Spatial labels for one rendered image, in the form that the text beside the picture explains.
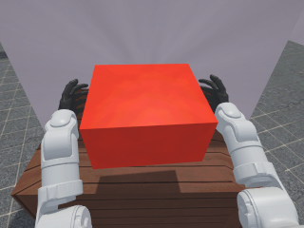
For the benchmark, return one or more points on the pedestal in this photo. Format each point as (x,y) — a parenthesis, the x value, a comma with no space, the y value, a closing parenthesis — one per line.
(195,194)

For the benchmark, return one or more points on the robot left hand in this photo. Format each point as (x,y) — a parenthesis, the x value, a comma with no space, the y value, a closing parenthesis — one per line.
(69,96)

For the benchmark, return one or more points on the right robot upper arm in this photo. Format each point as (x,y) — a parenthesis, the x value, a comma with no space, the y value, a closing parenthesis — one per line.
(266,207)

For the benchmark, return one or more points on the left robot forearm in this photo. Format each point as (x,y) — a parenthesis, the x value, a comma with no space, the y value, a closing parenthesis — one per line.
(60,176)

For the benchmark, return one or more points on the robot right hand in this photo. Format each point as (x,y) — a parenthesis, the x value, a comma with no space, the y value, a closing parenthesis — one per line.
(218,92)

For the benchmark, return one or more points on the left robot upper arm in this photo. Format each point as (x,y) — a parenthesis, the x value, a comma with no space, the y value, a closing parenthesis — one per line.
(76,216)

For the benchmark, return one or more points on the carton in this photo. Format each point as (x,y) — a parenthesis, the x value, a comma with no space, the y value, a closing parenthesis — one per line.
(145,114)

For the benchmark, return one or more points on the right robot forearm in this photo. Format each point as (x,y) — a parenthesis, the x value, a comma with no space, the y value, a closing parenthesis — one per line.
(251,167)

